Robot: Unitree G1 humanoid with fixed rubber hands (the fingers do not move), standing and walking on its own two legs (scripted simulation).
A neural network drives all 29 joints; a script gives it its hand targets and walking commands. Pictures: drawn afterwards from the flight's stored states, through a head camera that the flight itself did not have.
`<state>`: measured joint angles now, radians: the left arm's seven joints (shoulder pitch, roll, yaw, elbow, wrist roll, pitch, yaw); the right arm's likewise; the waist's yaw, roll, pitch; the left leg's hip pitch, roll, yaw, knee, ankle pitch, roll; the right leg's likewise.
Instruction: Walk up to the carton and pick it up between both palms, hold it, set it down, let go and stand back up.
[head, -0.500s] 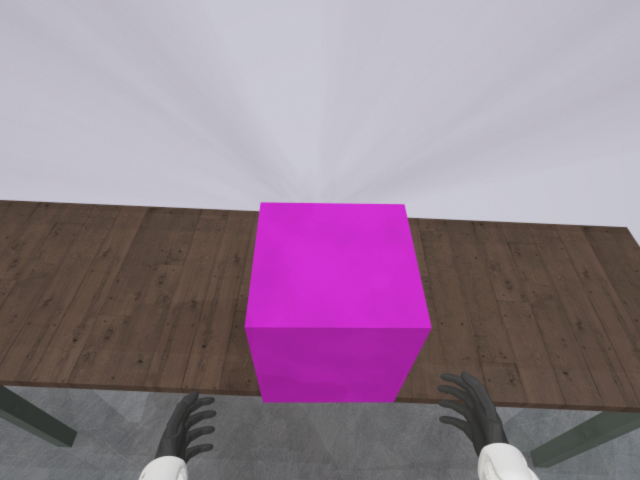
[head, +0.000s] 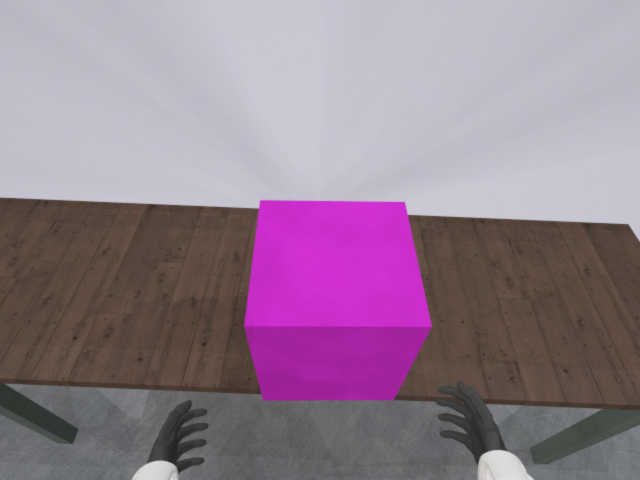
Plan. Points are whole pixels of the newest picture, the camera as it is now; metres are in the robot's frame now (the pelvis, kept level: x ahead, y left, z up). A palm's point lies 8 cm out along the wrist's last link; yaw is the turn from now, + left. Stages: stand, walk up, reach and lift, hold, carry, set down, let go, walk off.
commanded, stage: let go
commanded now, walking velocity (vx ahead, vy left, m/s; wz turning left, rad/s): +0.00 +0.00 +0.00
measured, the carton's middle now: (330, 305) +0.36 +0.00 -0.04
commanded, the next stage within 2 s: stand in 0.04 s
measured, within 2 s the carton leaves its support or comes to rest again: neither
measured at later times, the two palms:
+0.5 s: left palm (129, 466) +0.15 +0.25 -0.08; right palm (533, 478) +0.14 -0.26 -0.10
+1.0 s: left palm (127, 463) +0.15 +0.26 -0.08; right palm (534, 478) +0.14 -0.26 -0.10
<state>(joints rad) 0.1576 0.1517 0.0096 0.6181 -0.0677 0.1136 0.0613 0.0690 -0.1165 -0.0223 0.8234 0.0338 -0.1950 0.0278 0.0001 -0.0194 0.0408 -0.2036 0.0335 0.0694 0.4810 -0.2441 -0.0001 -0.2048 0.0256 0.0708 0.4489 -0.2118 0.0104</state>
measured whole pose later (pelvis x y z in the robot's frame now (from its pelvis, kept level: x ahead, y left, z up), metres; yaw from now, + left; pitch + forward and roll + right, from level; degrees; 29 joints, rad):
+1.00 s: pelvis +0.01 +0.00 +0.00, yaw +0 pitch -1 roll +0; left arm 0.23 0.27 0.05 0.63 -0.03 -0.03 0.02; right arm 0.10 -0.24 -0.02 0.94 0.02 -0.05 0.01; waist 0.00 -0.03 -0.02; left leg -0.20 0.03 0.07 0.49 -0.26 0.00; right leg -0.22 0.03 0.07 0.48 -0.24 0.01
